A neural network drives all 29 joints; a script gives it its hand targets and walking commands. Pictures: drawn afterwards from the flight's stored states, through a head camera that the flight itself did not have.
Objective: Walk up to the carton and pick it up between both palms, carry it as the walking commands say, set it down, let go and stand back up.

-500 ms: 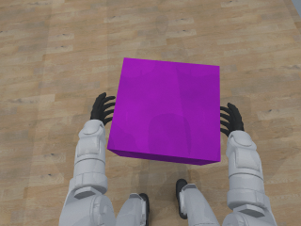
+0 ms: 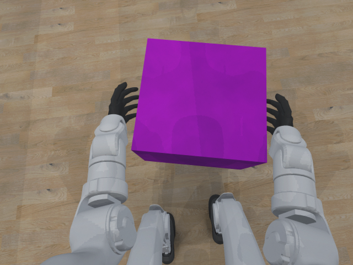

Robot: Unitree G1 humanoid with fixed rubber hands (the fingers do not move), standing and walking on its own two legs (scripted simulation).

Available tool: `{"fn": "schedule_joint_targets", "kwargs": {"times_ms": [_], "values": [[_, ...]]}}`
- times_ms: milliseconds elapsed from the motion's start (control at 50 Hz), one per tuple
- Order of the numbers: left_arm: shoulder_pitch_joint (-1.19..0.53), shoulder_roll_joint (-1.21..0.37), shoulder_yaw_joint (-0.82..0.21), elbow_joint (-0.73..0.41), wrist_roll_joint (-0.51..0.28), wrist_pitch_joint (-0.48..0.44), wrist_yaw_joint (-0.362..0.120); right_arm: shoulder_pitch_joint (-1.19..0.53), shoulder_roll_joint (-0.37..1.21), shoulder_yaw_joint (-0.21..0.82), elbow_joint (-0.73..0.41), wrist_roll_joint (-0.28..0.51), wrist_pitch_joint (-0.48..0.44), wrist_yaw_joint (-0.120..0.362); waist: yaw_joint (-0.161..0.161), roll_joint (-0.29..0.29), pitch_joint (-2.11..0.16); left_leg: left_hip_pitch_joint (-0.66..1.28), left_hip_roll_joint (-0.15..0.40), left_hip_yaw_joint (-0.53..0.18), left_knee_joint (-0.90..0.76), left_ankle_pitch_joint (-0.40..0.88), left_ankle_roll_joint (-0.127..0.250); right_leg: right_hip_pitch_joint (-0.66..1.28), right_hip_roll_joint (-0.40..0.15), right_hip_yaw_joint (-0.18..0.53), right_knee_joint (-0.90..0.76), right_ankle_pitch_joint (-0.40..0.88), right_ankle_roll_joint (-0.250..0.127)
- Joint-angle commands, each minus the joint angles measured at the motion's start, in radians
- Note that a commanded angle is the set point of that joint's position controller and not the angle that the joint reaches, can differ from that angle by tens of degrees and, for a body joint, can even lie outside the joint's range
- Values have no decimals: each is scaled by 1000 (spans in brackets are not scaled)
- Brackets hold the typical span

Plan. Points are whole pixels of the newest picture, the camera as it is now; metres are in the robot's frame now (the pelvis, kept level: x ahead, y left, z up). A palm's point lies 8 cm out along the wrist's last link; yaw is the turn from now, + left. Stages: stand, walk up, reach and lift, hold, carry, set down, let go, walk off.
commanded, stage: set down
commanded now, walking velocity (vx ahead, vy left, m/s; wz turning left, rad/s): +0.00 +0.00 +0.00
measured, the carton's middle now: (198, 110) +0.49 -0.06 -0.14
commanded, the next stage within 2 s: none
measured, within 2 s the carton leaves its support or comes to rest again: neither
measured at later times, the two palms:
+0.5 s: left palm (131, 118) +0.48 +0.12 -0.14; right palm (266, 127) +0.42 -0.24 -0.16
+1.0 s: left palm (141, 117) +0.52 +0.11 -0.23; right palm (258, 129) +0.45 -0.25 -0.25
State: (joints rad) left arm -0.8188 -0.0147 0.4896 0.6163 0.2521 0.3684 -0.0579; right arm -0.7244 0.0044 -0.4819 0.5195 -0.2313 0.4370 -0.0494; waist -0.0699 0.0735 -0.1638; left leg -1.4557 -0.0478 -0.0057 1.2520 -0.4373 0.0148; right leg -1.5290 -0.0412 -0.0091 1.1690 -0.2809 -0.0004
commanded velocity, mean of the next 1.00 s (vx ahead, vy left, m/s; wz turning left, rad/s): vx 0.00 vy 0.00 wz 0.00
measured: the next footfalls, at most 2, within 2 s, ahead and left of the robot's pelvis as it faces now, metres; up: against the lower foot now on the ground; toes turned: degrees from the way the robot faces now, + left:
none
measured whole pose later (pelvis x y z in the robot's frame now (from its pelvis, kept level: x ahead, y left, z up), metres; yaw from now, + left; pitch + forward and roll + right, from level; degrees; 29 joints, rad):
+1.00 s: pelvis -0.03 -0.01 -0.14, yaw +2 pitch +48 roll +2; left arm -1.21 0.16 0.41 0.79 0.13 0.33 0.02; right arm -1.09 -0.15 -0.43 0.67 -0.12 0.40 -0.12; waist -0.08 0.08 -0.07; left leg -2.03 -0.06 0.00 1.73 -0.53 0.00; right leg -2.12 -0.05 0.00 1.63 -0.35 -0.01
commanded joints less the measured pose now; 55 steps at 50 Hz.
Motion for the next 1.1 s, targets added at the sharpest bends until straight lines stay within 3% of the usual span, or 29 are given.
{"fn": "schedule_joint_targets", "kwargs": {"times_ms": [0,60,120,180,200,220,380,420,460,500,620,640,660,720,740,760,780,900,980,1000,1020,1060,1080], "values": [[-515,-964,-552,57,-169,-9,-288,-683,821,560,-56,210,-58,434,-50,-23,-929,203,-99,-15,-144,156,2,602,134,-19,-3,211,-11],[-533,-952,-553,53,-177,-17,-277,-692,812,550,-35,214,-61,431,-55,-44,-950,163,-99,-17,-116,174,1,567,133,-22,27,227,-8],[-543,-945,-572,44,-186,-24,-265,-698,796,553,-41,233,-71,429,-60,-7,-991,175,-99,-15,-84,207,-8,520,129,-22,55,256,-10],[-561,-928,-553,59,-179,-28,-255,-717,788,545,-18,229,-73,424,-55,-34,-985,133,-103,-10,-63,189,-6,489,132,-28,80,238,-5],[-552,-918,-540,77,-168,-26,-253,-728,777,536,-13,236,-75,423,-33,-6,-969,101,-103,-2,-58,175,-10,466,130,-22,88,227,-5],[-572,-930,-552,65,-180,-31,-252,-749,771,542,-28,233,-81,420,-56,-31,-987,95,-104,-10,-44,184,-9,461,130,-30,102,236,-3],[-633,-902,-567,68,-203,-44,-248,-790,780,552,-21,252,-93,392,-52,-16,-1054,-12,-113,15,38,202,-13,444,134,-26,176,283,6],[-658,-886,-575,69,-215,-47,-249,-792,765,552,-18,249,-95,384,-71,-25,-1067,-39,-114,16,60,204,-13,425,134,-33,199,290,10],[-681,-874,-571,70,-218,-50,-252,-849,769,566,-38,266,-100,373,-53,-28,-1075,-88,-117,30,79,177,-14,438,131,-24,208,274,13],[-693,-868,-565,89,-218,-46,-244,-847,742,555,-28,259,-99,368,-68,-4,-1088,-77,-118,32,100,156,-18,394,130,-28,228,247,12],[-764,-860,-573,98,-243,-50,-245,-926,731,564,-33,270,-103,352,-79,-30,-1121,-153,-119,40,147,136,-18,371,129,-41,275,243,20],[-784,-835,-566,99,-246,-50,-241,-950,738,566,-38,280,-103,350,-67,-32,-1119,-161,-121,43,155,132,-13,358,127,-42,291,239,24],[-804,-845,-565,98,-244,-52,-239,-960,729,565,-36,283,-104,347,-67,-8,-1117,-178,-122,49,168,117,-18,342,124,-35,298,227,19],[-805,-834,-545,135,-240,-50,-237,-959,730,543,10,263,-97,342,-85,-38,-1103,-210,-121,53,186,106,-14,324,125,-46,312,217,26],[-829,-833,-547,133,-249,-50,-235,-1002,717,554,-26,275,-103,340,-77,-22,-1121,-211,-122,53,196,96,-12,322,121,-44,327,206,24],[-829,-836,-555,138,-252,-49,-237,-1011,708,550,-27,272,-105,338,-91,-28,-1144,-209,-122,53,212,109,-16,317,123,-51,336,222,25],[-848,-815,-542,141,-251,-48,-234,-1031,703,554,-28,278,-102,336,-70,-17,-1132,-217,-123,59,217,94,-14,310,119,-43,342,200,24],[-915,-797,-520,156,-256,-49,-230,-1104,683,547,-24,285,-105,331,-64,-33,-1116,-270,-120,66,269,73,-8,272,117,-47,386,175,23],[-939,-771,-518,160,-272,-48,-225,-1109,665,532,6,289,-100,326,-80,-50,-1121,-274,-115,61,301,54,-4,264,116,-62,423,157,21],[-960,-780,-523,151,-275,-47,-222,-1129,646,525,-4,301,-106,326,-75,-5,-1118,-256,-112,61,304,47,-7,232,113,-60,429,145,14],[-954,-782,-520,166,-276,-48,-222,-1146,640,523,2,291,-108,327,-96,-40,-1115,-250,-112,48,314,68,-5,213,116,-74,443,156,17],[-963,-775,-533,151,-276,-52,-217,-1140,643,531,11,310,-112,325,-83,-9,-1153,-234,-107,60,341,69,-9,231,112,-65,458,162,15],[-979,-758,-531,149,-276,-54,-214,-1156,631,535,9,308,-114,327,-79,-23,-1134,-251,-108,57,352,66,-7,210,112,-65,470,157,15]]}}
